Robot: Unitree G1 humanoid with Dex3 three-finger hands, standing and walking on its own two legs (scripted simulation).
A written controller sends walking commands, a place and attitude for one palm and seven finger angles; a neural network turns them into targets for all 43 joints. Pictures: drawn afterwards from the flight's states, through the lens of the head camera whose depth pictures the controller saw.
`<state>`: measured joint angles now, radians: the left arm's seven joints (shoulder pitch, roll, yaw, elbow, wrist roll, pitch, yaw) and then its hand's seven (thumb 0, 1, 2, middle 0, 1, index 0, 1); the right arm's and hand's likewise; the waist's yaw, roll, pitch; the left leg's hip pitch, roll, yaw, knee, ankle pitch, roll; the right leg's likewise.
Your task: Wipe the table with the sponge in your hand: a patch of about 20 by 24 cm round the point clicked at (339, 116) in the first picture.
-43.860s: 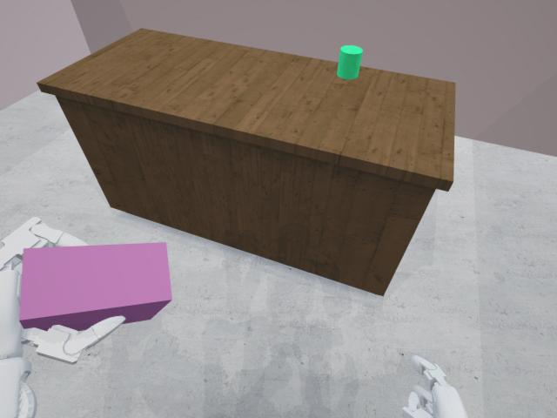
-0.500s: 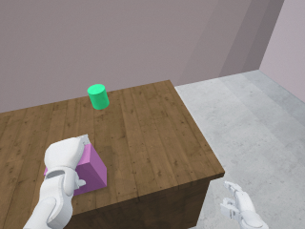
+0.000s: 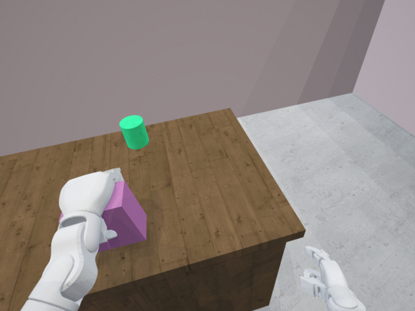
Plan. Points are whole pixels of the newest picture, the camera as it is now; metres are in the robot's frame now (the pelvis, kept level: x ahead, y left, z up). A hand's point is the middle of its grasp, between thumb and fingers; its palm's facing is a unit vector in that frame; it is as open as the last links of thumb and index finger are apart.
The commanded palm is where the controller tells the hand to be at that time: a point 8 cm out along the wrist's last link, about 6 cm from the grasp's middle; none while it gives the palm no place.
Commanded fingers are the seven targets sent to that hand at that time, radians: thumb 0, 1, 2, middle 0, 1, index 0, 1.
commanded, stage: lift the sponge slowly off the table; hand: left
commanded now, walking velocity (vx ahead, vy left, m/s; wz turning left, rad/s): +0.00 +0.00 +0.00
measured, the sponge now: (112, 223) +0.25 +0.25 +0.04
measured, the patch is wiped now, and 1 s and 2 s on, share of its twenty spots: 1.00 1.00 1.00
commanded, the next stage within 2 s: bring the sponge back beside the body in 0.60 s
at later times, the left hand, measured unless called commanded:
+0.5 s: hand (95, 197) +0.26 +0.26 +0.12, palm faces +0.09 -0.12 -0.99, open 10.1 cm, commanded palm +0.23 +0.26 +0.19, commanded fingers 0.00 0.10 1.30 -1.20 -1.60 -1.20 -1.60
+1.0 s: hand (87, 206) +0.24 +0.27 +0.12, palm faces +0.07 -0.12 -0.99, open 10.1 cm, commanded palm +0.21 +0.26 +0.19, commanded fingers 0.00 0.10 1.30 -1.20 -1.60 -1.20 -1.60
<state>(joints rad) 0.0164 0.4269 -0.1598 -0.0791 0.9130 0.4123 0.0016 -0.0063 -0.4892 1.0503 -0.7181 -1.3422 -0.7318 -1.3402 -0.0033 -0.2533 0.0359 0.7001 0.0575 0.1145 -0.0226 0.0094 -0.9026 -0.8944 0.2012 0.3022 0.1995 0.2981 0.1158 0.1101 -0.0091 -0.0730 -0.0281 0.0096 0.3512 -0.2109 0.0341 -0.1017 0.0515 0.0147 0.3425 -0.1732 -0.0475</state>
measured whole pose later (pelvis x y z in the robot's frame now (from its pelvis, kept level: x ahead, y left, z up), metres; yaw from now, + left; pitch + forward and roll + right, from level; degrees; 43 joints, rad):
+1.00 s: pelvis +0.00 +0.00 +0.00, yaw +0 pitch -4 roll +0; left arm 0.06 0.49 -0.10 -0.23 0.88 0.46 -0.07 -0.01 -0.49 1.05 -0.72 -1.34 -0.74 -1.34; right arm -0.01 -0.26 0.05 0.67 0.06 0.12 -0.02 0.01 -0.90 -0.89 0.20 0.30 0.20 0.30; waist 0.12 0.11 0.00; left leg -0.09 -0.03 0.01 0.38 -0.22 0.03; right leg -0.12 0.05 0.01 0.37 -0.18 -0.05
